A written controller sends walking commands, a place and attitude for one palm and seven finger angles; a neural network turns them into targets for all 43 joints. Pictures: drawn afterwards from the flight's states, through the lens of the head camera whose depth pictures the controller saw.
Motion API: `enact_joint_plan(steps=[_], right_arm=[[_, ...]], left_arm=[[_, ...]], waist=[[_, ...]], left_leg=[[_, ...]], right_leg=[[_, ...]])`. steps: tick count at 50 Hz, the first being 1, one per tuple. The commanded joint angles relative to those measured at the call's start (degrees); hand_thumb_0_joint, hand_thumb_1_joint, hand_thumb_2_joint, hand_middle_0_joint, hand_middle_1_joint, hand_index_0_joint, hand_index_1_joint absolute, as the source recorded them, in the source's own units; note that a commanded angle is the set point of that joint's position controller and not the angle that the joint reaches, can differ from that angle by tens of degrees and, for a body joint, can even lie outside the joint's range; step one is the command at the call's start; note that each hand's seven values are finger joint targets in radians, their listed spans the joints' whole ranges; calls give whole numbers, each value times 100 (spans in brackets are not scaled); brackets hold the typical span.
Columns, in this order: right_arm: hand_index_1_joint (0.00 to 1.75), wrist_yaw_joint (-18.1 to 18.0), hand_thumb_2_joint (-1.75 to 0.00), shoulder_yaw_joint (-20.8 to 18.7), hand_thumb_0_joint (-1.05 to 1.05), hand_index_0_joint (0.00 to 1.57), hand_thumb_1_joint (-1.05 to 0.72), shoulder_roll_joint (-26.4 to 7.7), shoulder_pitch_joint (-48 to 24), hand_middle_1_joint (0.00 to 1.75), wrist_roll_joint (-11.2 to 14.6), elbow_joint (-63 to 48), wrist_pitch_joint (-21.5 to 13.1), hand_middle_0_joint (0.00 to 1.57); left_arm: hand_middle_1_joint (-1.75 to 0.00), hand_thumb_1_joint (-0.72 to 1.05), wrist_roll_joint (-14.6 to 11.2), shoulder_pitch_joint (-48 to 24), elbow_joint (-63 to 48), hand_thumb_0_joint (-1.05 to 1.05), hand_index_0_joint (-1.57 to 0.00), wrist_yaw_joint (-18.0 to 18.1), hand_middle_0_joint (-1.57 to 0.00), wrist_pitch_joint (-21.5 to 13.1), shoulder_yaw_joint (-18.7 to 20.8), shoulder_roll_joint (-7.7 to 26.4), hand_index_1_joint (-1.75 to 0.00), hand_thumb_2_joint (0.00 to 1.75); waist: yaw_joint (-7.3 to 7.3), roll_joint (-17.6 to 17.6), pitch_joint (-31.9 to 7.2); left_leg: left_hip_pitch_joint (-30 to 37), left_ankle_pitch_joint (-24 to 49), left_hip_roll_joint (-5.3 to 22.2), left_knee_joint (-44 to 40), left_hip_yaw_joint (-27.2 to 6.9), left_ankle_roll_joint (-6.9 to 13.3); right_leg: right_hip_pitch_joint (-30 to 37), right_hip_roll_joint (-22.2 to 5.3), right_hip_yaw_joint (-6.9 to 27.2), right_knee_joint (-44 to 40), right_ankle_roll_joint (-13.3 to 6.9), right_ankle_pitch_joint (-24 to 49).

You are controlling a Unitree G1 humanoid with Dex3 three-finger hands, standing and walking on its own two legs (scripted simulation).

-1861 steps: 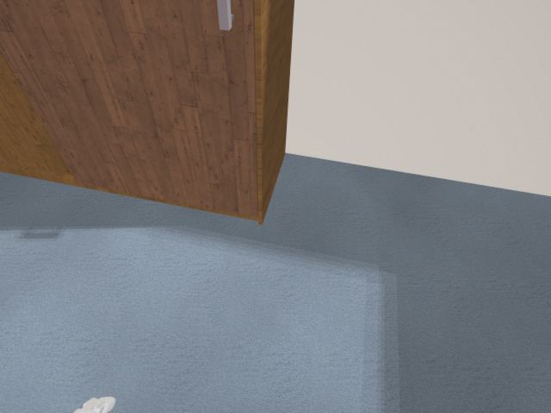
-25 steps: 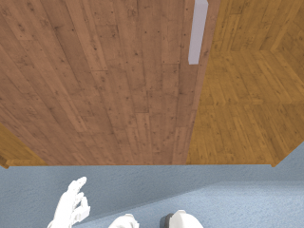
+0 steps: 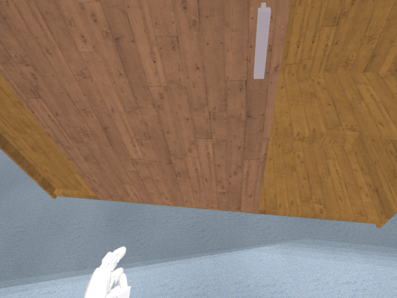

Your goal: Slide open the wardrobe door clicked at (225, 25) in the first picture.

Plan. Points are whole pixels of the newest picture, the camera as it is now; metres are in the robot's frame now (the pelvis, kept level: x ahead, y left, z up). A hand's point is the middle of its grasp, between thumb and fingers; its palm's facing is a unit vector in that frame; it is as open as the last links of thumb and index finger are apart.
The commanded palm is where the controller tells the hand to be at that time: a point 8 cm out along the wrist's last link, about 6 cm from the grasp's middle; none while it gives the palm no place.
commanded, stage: stop stepping back and stand still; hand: right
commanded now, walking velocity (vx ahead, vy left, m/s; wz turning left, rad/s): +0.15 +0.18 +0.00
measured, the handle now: (261, 41) +0.65 -0.11 +0.21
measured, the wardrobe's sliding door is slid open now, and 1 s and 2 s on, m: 0.58 0.58 0.58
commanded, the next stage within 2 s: let the arm hang, fingers relaxed in 0.90 s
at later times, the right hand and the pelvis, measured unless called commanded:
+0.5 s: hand (388, 180) +0.27 -0.26 +0.17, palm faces +0.39 +0.80 -0.45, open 7.4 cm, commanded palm +0.19 -0.30 +0.18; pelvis +0.04 +0.00 -0.01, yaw +1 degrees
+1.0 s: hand (378, 169) +0.30 -0.26 +0.16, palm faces +0.35 +0.79 -0.50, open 7.4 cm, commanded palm none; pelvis +0.08 +0.00 +0.00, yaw +2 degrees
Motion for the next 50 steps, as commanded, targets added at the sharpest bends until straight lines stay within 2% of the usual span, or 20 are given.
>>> enact_joint_plan(steps=[1,4,7,8,10,11,13,15,17,18,19,21,24,27,29,31,36,41,49,50], right_arm=[[30,-38,-90,-486,0,20,-90,-901,840,30,-59,-1893,-497,20],[30,-69,-90,-635,0,20,-90,-1081,896,30,-60,-1330,-387,20],[30,-105,-90,-606,0,20,-90,-1096,549,30,-45,-855,-233,20],[30,-77,-90,-603,0,20,-90,-1135,445,30,-51,-763,-208,20],[30,-59,-90,-649,0,20,-90,-1266,-19,30,42,-916,-307,20],[30,-97,-90,-757,0,20,-90,-1398,-347,30,27,-1030,-445,20],[30,-6,-90,-184,0,20,-90,-758,-259,30,16,-691,-371,20],[30,-6,-90,-146,0,20,-90,-884,-730,30,-18,-1152,-451,20],[30,-30,-90,-377,0,20,-90,-1062,-729,30,-18,-1586,-598,20],[30,-42,-90,-551,0,20,-90,-1225,-683,30,-18,-1667,-646,20],[30,-36,-90,-800,0,20,-90,-1529,-698,30,-39,-1785,-684,20],[30,-64,-90,-797,0,20,-90,-1307,-66,30,-44,-1643,-705,20],[30,-33,-90,-848,0,20,-90,-1063,800,30,-38,-1137,-641,20],[30,-21,-90,-691,0,20,-90,-888,795,30,82,-690,-651,20],[30,-56,-90,-613,0,20,-90,-907,595,30,88,-580,-631,20],[30,-48,-90,-548,0,20,-90,-925,499,30,74,-588,-624,20],[30,-72,-90,-526,0,20,-90,-1071,245,30,10,-1072,-554,20],[30,-85,-90,-656,0,20,-90,-1090,707,30,40,-1397,-571,20],[30,-86,-90,-628,0,20,-90,-1032,759,30,109,-838,-539,20],[30,637,-90,1889,0,20,-90,-257,43,30,-358,3234,458,20]], left_arm=[[-30,90,-7,-489,-983,0,-20,-100,-20,-235,297,947,-30,90],[-30,90,39,-438,-1030,0,-20,27,-20,-65,298,984,-30,90],[-30,90,88,-483,-996,0,-20,151,-20,127,332,1047,-30,90],[-30,90,92,-428,-954,0,-20,153,-20,175,363,1042,-30,90],[-30,90,39,-376,-941,0,-20,87,-20,195,322,997,-30,90],[-30,90,37,-385,-872,0,-20,57,-20,119,291,983,-30,90],[-30,90,-76,-444,-794,0,-20,38,-20,39,402,1105,-30,90],[-30,90,-70,-583,-691,0,-20,83,-20,37,304,1058,-30,90],[-30,90,-55,-736,-833,0,-20,107,-20,-81,333,1185,-30,90],[-30,90,-18,-672,-811,0,-20,97,-20,-145,288,1041,-30,90],[-30,90,59,-678,-810,0,-20,95,-20,-229,281,970,-30,90],[-30,90,50,-516,-766,0,-20,7,-20,-295,272,929,-30,90],[-30,90,-36,-512,-912,0,-20,-66,-20,-237,300,1033,-30,90],[-30,90,-73,-339,-918,0,-20,-73,-20,-140,349,989,-30,90],[-30,90,-113,-400,-911,0,-20,-58,-20,-72,313,960,-30,90],[-30,90,-101,-460,-926,0,-20,9,-20,-24,279,971,-30,90],[-30,90,-94,-584,-1062,0,-20,105,-20,79,299,1061,-30,90],[-30,90,-108,-623,-1187,0,-20,69,-20,132,325,1046,-30,90],[-30,90,-101,-572,-1181,0,-20,126,-20,223,334,1080,-30,90],[-30,90,-243,-1004,-116,0,-20,-369,-20,157,551,2136,-30,90]], waist=[[-263,-1912,-501],[-224,-2082,-371],[-242,-1282,-404],[-232,-550,-393],[-177,420,-208],[-158,451,-276],[-115,594,13],[9,-598,6],[-167,-2186,-111],[-155,-2431,-95],[-196,-2186,16],[-257,-1520,-268],[-305,-1337,-667],[-129,-138,-828],[-126,103,-929],[-157,-60,-935],[-215,-623,-1316],[-245,-1093,-1182],[-191,-669,-1251],[36,-741,-822]], left_leg=[[381,517,92,-830,523,67],[1488,105,-210,-2020,993,160],[2519,-11,-109,-3286,726,348],[2539,-19,337,-3565,80,591],[1541,25,1973,-4454,-2179,1336],[1205,417,2078,-4299,-1995,1404],[621,88,1715,-3916,-1589,1181],[207,590,1218,-2873,-623,734],[37,363,165,-1782,185,67],[116,64,-26,-1299,211,-24],[68,-151,77,-901,15,-27],[478,40,199,-1538,-21,-12],[1854,1541,210,-3184,58,32],[1952,3443,1125,-3396,-1304,456],[2274,5005,1374,-3189,-1237,503],[2231,5074,1167,-2960,-768,280],[1843,5030,538,-2605,-66,-104],[1942,4130,512,-2818,-154,21],[2008,4866,610,-2969,-248,-11],[1345,5449,1147,-2203,57,201]], right_leg=[[51,-1144,1169,-2411,-158,-2000],[-513,-1124,882,-2577,-56,-2572],[-900,-841,661,-1447,11,-2286],[-1154,-551,375,-424,29,-1906],[-1270,-130,34,1909,183,-744],[-1015,-260,143,2114,229,-899],[-463,-305,308,1484,105,-859],[623,-193,148,84,73,-156],[847,-979,1695,-1167,-247,-76],[689,-1346,2628,-1713,-460,-189],[597,-1549,2943,-1922,-602,-31],[708,-1455,2195,-1430,-642,1177],[136,-712,722,-539,-137,1275],[-86,-153,203,439,164,699],[-205,-55,160,622,202,500],[145,-99,172,-5,116,846],[1499,-417,240,-2,-17,4017],[1127,-427,367,-169,63,3468],[1064,-344,249,-139,113,3160],[708,-514,419,557,113,3665]])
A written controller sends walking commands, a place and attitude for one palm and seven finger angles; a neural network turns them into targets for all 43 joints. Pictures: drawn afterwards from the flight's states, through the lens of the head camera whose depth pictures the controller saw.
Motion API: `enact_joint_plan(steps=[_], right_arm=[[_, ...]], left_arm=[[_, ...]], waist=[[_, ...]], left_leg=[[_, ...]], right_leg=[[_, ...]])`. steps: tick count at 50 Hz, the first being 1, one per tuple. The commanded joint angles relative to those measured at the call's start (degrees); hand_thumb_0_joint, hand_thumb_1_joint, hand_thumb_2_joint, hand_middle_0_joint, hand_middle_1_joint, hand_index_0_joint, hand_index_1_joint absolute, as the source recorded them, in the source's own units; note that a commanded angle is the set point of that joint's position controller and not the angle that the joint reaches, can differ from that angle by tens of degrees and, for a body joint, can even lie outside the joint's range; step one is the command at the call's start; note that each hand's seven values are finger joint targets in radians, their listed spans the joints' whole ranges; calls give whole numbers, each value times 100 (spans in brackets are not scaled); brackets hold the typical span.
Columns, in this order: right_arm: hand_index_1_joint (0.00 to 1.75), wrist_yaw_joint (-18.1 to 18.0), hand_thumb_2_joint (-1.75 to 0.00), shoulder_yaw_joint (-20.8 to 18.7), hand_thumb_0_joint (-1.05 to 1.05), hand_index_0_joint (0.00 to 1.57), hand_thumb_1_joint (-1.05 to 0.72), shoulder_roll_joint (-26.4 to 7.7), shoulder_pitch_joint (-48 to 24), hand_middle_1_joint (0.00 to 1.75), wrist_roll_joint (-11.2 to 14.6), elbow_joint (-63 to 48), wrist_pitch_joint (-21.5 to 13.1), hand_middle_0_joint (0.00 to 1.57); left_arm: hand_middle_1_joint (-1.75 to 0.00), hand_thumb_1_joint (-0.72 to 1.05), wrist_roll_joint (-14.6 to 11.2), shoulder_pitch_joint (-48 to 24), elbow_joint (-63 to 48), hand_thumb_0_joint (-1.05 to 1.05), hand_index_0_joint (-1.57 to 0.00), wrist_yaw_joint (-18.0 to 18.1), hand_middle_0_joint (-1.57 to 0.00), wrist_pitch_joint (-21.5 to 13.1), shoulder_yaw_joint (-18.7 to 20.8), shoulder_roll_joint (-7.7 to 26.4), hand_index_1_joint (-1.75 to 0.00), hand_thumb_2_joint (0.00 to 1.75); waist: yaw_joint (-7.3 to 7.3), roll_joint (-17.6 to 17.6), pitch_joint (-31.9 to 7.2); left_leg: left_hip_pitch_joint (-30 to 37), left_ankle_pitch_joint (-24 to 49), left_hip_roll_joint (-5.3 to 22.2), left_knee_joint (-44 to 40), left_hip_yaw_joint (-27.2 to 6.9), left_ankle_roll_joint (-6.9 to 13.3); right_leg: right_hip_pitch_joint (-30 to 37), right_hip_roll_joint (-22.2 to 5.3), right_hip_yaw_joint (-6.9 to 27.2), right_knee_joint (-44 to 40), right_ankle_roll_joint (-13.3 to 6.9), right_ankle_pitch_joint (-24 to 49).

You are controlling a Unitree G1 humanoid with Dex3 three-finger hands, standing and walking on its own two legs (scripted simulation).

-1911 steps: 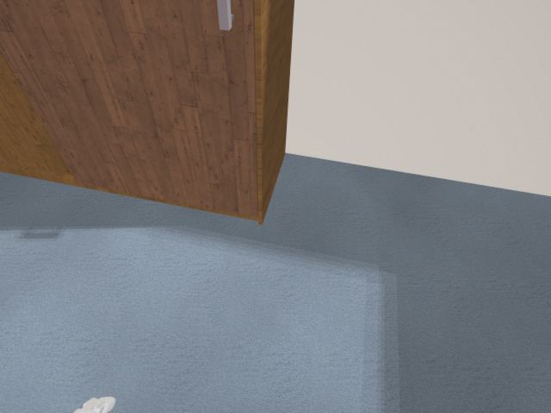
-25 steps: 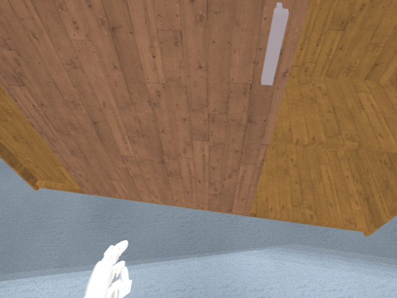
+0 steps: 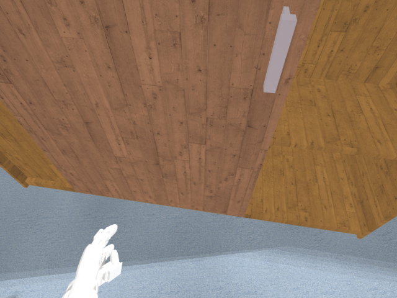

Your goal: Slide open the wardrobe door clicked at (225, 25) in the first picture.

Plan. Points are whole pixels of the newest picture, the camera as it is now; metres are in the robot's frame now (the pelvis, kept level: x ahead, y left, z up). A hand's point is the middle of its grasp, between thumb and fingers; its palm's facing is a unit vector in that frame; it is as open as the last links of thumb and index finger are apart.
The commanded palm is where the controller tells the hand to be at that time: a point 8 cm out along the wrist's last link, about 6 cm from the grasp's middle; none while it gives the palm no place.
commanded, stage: let the arm hang, fingers relaxed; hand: right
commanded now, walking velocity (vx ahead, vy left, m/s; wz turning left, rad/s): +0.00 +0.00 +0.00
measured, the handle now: (277, 51) +0.57 -0.13 +0.21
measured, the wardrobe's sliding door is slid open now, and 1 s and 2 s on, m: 0.58 0.58 0.58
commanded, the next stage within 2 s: look to check the result in 1.10 s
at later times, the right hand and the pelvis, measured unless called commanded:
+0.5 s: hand out of the picture -0.10 -0.18 -0.17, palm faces +0.03 +0.98 -0.20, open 7.1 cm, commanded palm none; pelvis -0.06 +0.00 +0.00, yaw -2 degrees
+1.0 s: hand out of the picture -0.05 -0.18 -0.17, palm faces +0.03 +0.98 -0.19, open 7.3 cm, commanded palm none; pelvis -0.06 -0.01 +0.00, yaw -2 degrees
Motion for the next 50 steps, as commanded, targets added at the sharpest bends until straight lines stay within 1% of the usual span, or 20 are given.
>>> enact_joint_plan(steps=[1,3,4,5,6,7,8,11,13,14,16,17,18,19,24,26,34,36,46,50], right_arm=[[30,733,-90,1675,0,20,-90,-125,-756,30,-360,3328,1069,20],[30,816,-90,1822,0,20,-90,48,-1149,30,-384,4064,1129,20],[30,830,-90,1891,0,20,-90,80,-1301,30,-408,4431,1136,20],[30,842,-90,1934,0,20,-90,70,-1410,30,-417,4745,1124,20],[30,839,-90,1931,0,20,-90,-37,-1573,30,-427,5114,1104,20],[30,814,-90,1948,0,20,-90,-117,-1768,30,-423,5486,1106,20],[30,792,-90,2006,0,20,-90,-53,-1903,30,-406,5874,1122,20],[30,734,-90,2171,0,20,-90,154,-2081,30,-352,6809,1213,20],[30,724,-90,2239,0,20,-90,313,-1966,30,-326,7362,1240,20],[30,720,-90,2255,0,20,-90,307,-1906,30,-334,7571,1233,20],[30,716,-90,2242,0,20,-90,546,-1796,30,-325,7966,1224,20],[30,714,-90,2222,0,20,-90,605,-1733,30,-326,8119,1226,20],[30,720,-90,2244,0,20,-90,609,-1675,30,-317,8267,1222,20],[30,714,-90,2256,0,20,-90,622,-1624,30,-321,8377,1214,20],[30,695,-90,2313,0,20,-90,776,-1473,30,-312,8826,1189,20],[30,686,-90,2316,0,20,-90,869,-1421,30,-309,8935,1195,20],[30,644,-90,2317,0,20,-90,1011,-1191,30,-332,9093,1220,20],[30,640,-90,2301,0,20,-90,1051,-1235,30,-328,9076,1216,20],[30,634,-90,2271,0,20,-90,1111,-1294,30,-338,9017,1182,20],[30,636,-90,2269,0,20,-90,1065,-1345,30,-335,9001,1155,20]], left_arm=[[-30,90,-128,-133,309,0,-20,-428,-20,2,543,1646,-30,90],[-30,90,-18,-188,464,0,-20,-409,-20,212,384,1441,-30,90],[-30,90,52,-262,469,0,-20,-401,-20,277,296,1346,-30,90],[-30,90,95,-219,495,0,-20,-387,-20,304,238,1326,-30,90],[-30,90,130,-144,600,0,-20,-383,-20,311,253,1335,-30,90],[-30,90,141,-104,734,0,-20,-359,-20,353,271,1344,-30,90],[-30,90,141,-137,906,0,-20,-337,-20,403,273,1305,-30,90],[-30,90,169,-153,1313,0,-20,-310,-20,542,135,1016,-30,90],[-30,90,156,-144,1610,0,-20,-281,-20,587,62,860,-30,90],[-30,90,139,-108,1734,0,-20,-271,-20,605,47,821,-30,90],[-30,90,140,39,2019,0,-20,-227,-20,623,43,664,-30,90],[-30,90,147,108,2136,0,-20,-215,-20,636,52,605,-30,90],[-30,90,140,166,2241,0,-20,-209,-20,642,48,572,-30,90],[-30,90,126,251,2297,0,-20,-200,-20,661,54,559,-30,90],[-30,90,101,674,2683,0,-20,-177,-20,675,87,447,-30,90],[-30,90,108,816,2790,0,-20,-170,-20,667,93,366,-30,90],[-30,90,110,973,2946,0,-20,-175,-20,672,104,202,-30,90],[-30,90,123,1031,2974,0,-20,-176,-20,661,106,135,-30,90],[-30,90,123,894,2969,0,-20,-173,-20,594,115,90,-30,90],[-30,90,108,843,2945,0,-20,-175,-20,567,118,142,-30,90]], waist=[[134,-289,-1066],[-10,-46,-684],[-86,385,-497],[-110,764,-460],[-61,756,-592],[-20,932,-767],[-11,905,-790],[-9,-99,-423],[-43,-467,-267],[-46,-393,-244],[-11,-651,-158],[-15,-886,-75],[-17,-940,-51],[-24,-653,-5],[25,-97,102],[30,-15,173],[-28,28,471],[-4,74,443],[-31,-237,356],[-23,-130,183]], left_leg=[[-394,3597,1071,621,-262,129],[-590,1048,782,686,-67,21],[-466,824,715,563,-113,-11],[-357,1217,789,354,-205,22],[-192,2009,943,426,-273,94],[4,2527,1003,470,-362,148],[-41,2540,1068,342,-432,193],[-98,1943,944,76,-442,111],[-38,1468,864,-219,-487,62],[-10,1362,842,-373,-500,50],[-80,956,848,-643,-550,102],[-83,757,831,-737,-549,123],[-92,634,809,-790,-557,145],[-103,549,795,-901,-523,123],[-271,204,778,-1056,-503,140],[-317,167,773,-1022,-474,139],[-502,-45,706,-892,-422,102],[-497,-36,714,-842,-421,106],[-330,454,718,-693,-338,68],[-223,705,755,-692,-314,48]], right_leg=[[546,-599,505,538,-76,3450],[-321,-898,1010,55,-401,1887],[-603,-888,1134,-85,-442,1710],[-557,-740,1086,-29,-392,1864],[-381,-598,985,100,-343,2335],[-240,-505,894,173,-287,2530],[-74,-444,802,175,-226,2315],[130,-438,806,-279,-194,2097],[140,-445,789,-499,-194,1688],[208,-435,767,-509,-180,1551],[248,-414,714,-604,-163,1026],[173,-411,728,-663,-175,789],[159,-409,742,-712,-178,635],[182,-426,727,-682,-177,604],[234,-434,711,-730,-188,470],[188,-435,708,-776,-201,448],[-65,-439,749,-910,-245,179],[-98,-433,751,-923,-248,177],[-124,-478,819,-1018,-257,440],[55,-501,800,-953,-256,808]])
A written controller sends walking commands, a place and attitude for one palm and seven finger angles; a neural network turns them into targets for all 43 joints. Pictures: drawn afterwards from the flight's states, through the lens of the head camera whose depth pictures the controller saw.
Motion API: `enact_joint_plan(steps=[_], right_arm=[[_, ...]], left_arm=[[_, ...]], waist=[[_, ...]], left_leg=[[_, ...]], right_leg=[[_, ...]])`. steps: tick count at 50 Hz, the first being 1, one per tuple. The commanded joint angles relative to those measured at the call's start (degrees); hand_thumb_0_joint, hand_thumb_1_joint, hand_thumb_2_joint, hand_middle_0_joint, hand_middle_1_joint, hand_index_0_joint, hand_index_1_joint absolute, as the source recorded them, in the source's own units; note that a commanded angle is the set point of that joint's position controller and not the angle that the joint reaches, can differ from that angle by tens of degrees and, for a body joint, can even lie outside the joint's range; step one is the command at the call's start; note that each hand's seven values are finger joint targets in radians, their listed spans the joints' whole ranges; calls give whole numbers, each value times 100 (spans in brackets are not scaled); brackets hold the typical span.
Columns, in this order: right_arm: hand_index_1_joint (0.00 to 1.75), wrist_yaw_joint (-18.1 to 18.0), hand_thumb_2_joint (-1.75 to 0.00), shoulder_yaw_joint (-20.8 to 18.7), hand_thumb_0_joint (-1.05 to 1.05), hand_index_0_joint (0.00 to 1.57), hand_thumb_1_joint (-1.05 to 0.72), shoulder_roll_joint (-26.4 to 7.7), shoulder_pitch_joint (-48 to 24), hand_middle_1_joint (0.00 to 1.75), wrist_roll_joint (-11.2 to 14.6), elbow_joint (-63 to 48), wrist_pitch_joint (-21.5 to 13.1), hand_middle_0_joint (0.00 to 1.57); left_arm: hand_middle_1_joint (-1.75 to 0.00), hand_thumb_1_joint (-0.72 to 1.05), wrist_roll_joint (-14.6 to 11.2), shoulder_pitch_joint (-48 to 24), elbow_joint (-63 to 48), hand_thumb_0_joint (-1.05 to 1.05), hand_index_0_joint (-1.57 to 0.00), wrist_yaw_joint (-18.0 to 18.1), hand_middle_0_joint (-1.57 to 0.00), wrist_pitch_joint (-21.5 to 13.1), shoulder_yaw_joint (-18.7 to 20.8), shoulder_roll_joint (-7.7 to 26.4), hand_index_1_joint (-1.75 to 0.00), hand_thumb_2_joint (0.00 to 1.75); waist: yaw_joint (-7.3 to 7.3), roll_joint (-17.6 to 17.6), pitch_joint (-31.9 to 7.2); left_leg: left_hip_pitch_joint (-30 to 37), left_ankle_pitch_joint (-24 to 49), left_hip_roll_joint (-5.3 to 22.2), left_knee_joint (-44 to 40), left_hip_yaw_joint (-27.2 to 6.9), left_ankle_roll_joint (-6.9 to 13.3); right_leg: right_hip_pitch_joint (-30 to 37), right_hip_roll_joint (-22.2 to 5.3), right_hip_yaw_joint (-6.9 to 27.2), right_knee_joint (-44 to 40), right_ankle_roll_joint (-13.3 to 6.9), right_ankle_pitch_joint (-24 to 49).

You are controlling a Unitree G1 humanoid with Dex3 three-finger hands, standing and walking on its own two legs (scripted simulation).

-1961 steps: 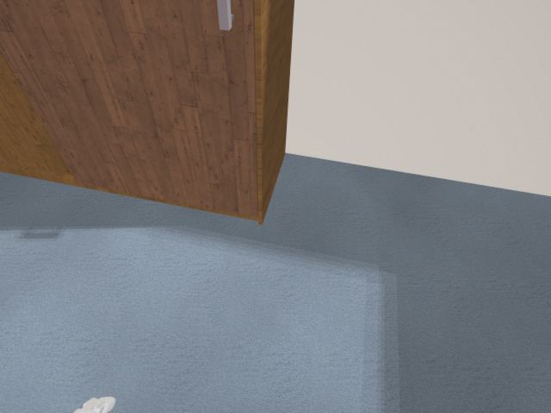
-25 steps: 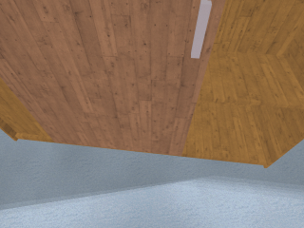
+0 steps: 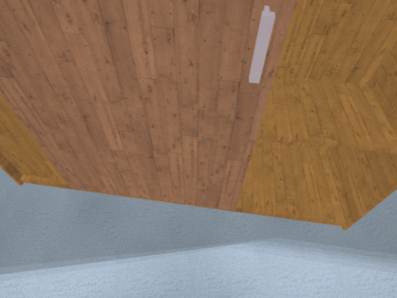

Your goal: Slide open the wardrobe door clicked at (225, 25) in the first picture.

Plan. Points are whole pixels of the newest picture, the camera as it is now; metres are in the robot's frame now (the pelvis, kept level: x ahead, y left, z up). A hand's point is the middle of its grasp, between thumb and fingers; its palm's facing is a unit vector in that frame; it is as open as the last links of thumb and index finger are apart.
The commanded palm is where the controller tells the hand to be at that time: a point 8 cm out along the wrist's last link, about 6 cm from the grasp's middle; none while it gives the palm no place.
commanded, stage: let the arm hang, fingers relaxed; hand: right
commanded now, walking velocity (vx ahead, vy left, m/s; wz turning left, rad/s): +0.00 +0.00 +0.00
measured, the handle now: (260, 45) +0.63 -0.09 +0.20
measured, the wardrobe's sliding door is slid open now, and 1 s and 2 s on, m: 0.58 0.58 0.58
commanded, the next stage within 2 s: look to check the result in 0.10 s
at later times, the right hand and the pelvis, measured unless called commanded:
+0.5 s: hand out of the picture +0.02 -0.17 -0.18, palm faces +0.00 +0.98 -0.19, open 7.3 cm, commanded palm none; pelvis +0.02 +0.00 +0.00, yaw +0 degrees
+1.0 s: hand out of the picture +0.04 -0.17 -0.17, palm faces +0.00 +0.98 -0.20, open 7.3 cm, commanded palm none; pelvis +0.03 +0.00 +0.00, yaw +0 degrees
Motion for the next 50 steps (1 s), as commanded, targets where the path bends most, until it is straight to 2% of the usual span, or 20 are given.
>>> enact_joint_plan(steps=[1,9,18,24,28,31,36,48,50], right_arm=[[30,-3,-90,-105,0,20,-90,-583,386,30,34,-126,-90,20],[30,-12,-90,-78,0,20,-90,-664,350,30,36,-99,-122,20],[30,1,-90,-55,0,20,-90,-657,304,30,47,-16,-104,20],[30,-11,-90,-56,0,20,-90,-723,336,30,47,-20,-147,20],[30,-9,-90,-52,0,20,-90,-705,299,30,57,4,-131,20],[30,-10,-90,-55,0,20,-90,-725,277,30,56,7,-130,20],[30,-16,-90,-58,0,20,-90,-733,299,30,62,9,-147,20],[30,-10,-90,-59,0,20,-90,-776,268,30,67,1,-149,20],[30,-17,-90,-60,0,20,-90,-787,280,30,66,-5,-159,20]], left_arm=[[-30,90,-30,239,-182,0,-20,15,-20,-65,78,597,-30,90],[-30,90,-56,94,-167,0,-20,11,-20,-64,67,691,-30,90],[-30,90,-45,-34,-104,0,-20,14,-20,-61,43,753,-30,90],[-30,90,-68,-62,-98,0,-20,21,-20,-96,43,807,-30,90],[-30,90,-63,-79,-57,0,-20,29,-20,-100,26,786,-30,90],[-30,90,-62,-91,-37,0,-20,28,-20,-101,20,783,-30,90],[-30,90,-63,-85,-28,0,-20,32,-20,-116,23,797,-30,90],[-30,90,-63,-83,10,0,-20,36,-20,-119,17,819,-30,90],[-30,90,-71,-80,1,0,-20,35,-20,-119,26,825,-30,90]], waist=[[-70,-57,43],[-55,54,-19],[-45,-24,151],[-60,140,-108],[-55,-6,-21],[-63,20,41],[-71,119,-76],[-74,28,55],[-68,134,-3]], left_leg=[[-144,189,595,-558,-496,131],[-121,417,631,-669,-521,104],[-158,176,619,-745,-499,96],[29,730,667,-727,-503,87],[30,669,666,-730,-509,85],[40,707,668,-733,-504,83],[141,867,694,-756,-508,83],[151,890,695,-814,-518,92],[180,974,701,-824,-523,90]], right_leg=[[112,-650,725,-547,-97,133],[412,-653,667,-476,-73,501],[417,-659,720,-661,-61,231],[667,-683,658,-519,-74,871],[657,-690,663,-582,-70,832],[646,-694,661,-602,-66,878],[729,-698,632,-576,-66,1001],[738,-692,627,-627,-54,1015],[774,-697,623,-597,-53,1055]])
